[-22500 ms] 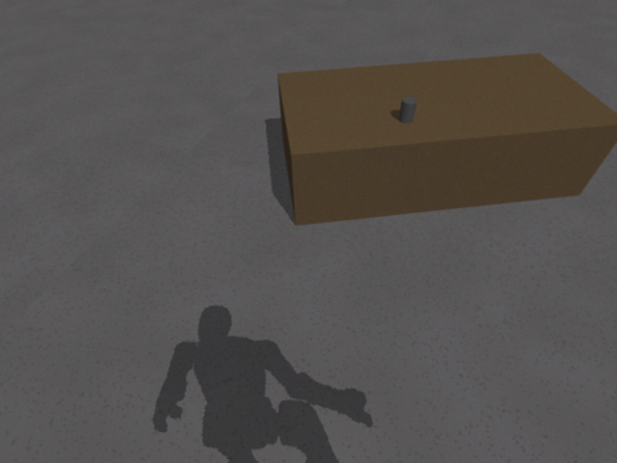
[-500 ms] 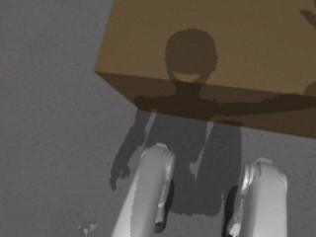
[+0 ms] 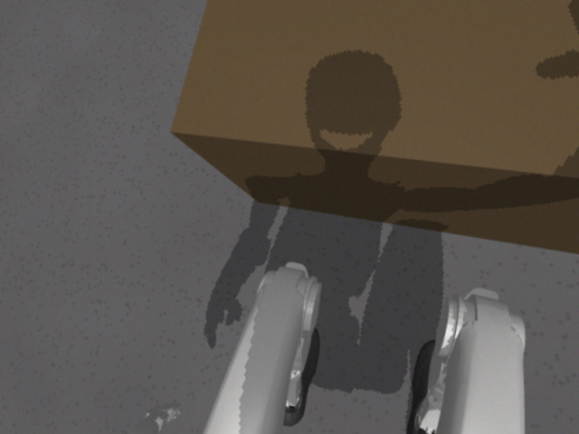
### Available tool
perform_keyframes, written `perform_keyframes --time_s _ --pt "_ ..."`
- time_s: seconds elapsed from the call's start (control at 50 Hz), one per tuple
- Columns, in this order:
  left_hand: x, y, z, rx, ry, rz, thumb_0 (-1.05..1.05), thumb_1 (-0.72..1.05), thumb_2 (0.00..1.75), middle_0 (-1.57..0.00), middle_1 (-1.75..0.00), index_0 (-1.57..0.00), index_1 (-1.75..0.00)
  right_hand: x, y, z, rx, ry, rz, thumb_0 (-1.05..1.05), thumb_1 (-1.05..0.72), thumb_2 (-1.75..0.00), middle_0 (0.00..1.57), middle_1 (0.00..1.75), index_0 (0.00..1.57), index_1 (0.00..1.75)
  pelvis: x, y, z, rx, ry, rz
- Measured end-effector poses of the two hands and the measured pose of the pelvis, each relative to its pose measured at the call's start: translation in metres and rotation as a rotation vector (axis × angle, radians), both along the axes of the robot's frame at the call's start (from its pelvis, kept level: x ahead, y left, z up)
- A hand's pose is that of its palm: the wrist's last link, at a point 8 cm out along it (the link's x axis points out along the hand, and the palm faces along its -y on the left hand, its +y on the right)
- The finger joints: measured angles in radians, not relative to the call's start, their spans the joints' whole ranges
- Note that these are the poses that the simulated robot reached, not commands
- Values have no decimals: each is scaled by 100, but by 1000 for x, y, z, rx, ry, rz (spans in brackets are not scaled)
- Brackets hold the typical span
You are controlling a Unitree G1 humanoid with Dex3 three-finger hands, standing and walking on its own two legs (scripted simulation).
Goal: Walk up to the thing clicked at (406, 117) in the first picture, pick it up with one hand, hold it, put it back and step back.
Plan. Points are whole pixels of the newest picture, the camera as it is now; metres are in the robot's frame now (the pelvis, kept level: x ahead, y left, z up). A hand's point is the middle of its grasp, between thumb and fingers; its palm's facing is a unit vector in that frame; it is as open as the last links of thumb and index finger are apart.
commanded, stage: withdraw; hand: right
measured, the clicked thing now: out of the picture +0.57 -0.27 +0.01
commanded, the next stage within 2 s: rise in 0.22 s
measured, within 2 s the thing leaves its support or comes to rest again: neither
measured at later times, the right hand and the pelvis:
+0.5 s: hand out of the picture +0.56 -0.34 +0.15, palm faces +0.32 +0.91 -0.27, open 17.3 cm; pelvis +0.02 +0.00 +0.12, yaw -2 degrees
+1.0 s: hand out of the picture +0.45 -0.38 +0.22, palm faces +0.38 +0.84 -0.39, open 17.1 cm; pelvis +0.06 -0.03 +0.27, yaw -5 degrees
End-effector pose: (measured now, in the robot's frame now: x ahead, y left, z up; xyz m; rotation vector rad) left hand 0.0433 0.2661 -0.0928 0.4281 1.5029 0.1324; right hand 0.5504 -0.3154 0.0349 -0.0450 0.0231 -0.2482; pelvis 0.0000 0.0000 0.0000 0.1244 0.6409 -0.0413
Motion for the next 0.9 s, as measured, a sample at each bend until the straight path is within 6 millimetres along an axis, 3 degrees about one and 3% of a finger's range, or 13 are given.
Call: perform_keyframes --time_s 0.12,0.24,0.36,0.54,0.74,0.82,0.9 --pt "1 0 6 4 -9 25 0 91 88 -19 -30 -20 -30 2 -13 21 -10 -17 -28 -2 57 -9 12 11 13 12 1 0 8 -3 -2 1" --pt "5 -5 31 -9 -23 52 0 91 87 -19 -29 -20 -29 -2 -36 70 -30 -21 -59 -2 59 -7 6 7 7 8 5 0 36 -7 -1 -3" --pt "14 -6 67 -19 -49 52 0 91 87 -19 -29 -20 -28 -8 -53 114 -20 9 -52 -2 57 -7 4 6 5 6 13 -2 73 -6 -8 -14" --pt "30 -8 127 -46 -50 64 0 90 88 -20 -30 -20 -30 -30 -75 146 -177 282 -160 -2 49 -8 5 6 6 6 23 -5 134 -16 -54 -18" --pt "40 -11 206 -9 -73 62 0 90 89 -20 -30 -20 -30 -62 -129 229 -163 340 -381 -1 47 -9 6 6 7 7 40 -11 205 -17 -140 -45" --pt "40 -13 231 -2 -70 61 0 90 90 -20 -30 -20 -30 -78 -137 240 -175 405 -394 -1 46 -10 6 6 6 7 47 -16 228 -19 -169 -53" --pt "44 -18 251 -7 -84 68 0 90 90 -20 -30 -20 -30 -98 -128 233 -190 483 -355 -1 46 -11 6 7 6 7 53 -20 248 -25 -203 -59"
